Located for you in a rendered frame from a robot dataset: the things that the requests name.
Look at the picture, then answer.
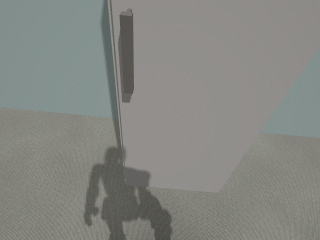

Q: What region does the handle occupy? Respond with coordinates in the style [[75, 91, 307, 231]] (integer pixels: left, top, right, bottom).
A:
[[119, 8, 134, 94]]

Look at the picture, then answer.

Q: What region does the fridge door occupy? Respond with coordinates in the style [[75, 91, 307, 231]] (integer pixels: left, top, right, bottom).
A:
[[111, 0, 320, 193]]

